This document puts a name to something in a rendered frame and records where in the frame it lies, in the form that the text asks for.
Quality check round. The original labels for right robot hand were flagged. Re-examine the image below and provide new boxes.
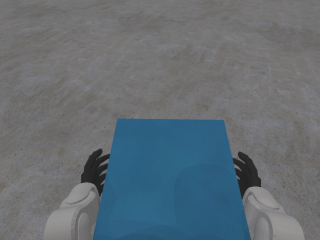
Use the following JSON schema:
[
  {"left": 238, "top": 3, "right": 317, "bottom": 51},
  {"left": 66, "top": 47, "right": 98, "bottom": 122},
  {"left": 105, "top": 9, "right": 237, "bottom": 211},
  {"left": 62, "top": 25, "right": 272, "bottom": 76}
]
[{"left": 232, "top": 151, "right": 261, "bottom": 199}]

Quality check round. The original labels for left robot forearm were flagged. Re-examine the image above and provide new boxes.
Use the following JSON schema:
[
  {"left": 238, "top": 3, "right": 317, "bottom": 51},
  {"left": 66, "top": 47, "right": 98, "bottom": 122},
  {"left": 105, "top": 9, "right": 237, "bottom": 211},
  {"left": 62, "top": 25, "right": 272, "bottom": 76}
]
[{"left": 43, "top": 182, "right": 100, "bottom": 240}]

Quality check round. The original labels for left robot hand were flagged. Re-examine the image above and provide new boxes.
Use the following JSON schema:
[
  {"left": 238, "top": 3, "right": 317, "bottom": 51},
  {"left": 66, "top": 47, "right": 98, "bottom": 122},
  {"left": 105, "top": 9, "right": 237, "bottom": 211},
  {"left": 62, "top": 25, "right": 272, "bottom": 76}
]
[{"left": 81, "top": 148, "right": 110, "bottom": 197}]

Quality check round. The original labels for carton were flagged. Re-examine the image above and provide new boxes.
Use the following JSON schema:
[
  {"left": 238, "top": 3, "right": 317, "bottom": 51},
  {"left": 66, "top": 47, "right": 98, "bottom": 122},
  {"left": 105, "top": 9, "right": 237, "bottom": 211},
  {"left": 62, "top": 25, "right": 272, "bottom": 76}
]
[{"left": 93, "top": 118, "right": 251, "bottom": 240}]

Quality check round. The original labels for right robot forearm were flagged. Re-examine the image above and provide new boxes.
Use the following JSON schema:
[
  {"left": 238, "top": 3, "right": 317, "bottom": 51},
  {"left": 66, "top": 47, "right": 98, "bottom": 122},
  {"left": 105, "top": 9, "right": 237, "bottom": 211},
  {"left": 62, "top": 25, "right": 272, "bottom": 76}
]
[{"left": 242, "top": 186, "right": 305, "bottom": 240}]

